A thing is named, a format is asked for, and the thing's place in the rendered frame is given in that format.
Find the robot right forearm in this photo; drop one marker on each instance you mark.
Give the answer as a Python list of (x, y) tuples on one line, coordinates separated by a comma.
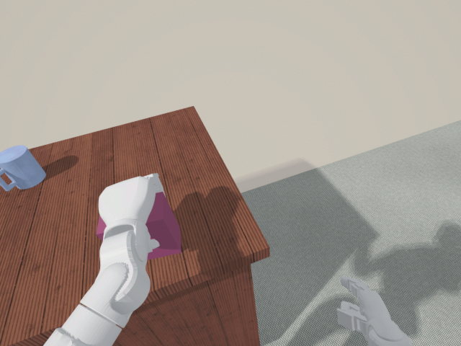
[(385, 332)]

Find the table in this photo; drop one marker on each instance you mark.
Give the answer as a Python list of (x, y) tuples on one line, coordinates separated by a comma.
[(49, 250)]

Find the robot left forearm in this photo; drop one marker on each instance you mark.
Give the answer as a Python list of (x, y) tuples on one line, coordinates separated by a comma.
[(121, 286)]

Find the robot right hand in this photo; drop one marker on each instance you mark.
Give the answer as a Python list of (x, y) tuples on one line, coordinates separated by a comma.
[(370, 306)]

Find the robot left hand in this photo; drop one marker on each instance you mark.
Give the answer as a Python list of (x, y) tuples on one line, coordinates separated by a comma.
[(131, 199)]

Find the sponge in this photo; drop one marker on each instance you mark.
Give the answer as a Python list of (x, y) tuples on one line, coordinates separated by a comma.
[(162, 226)]

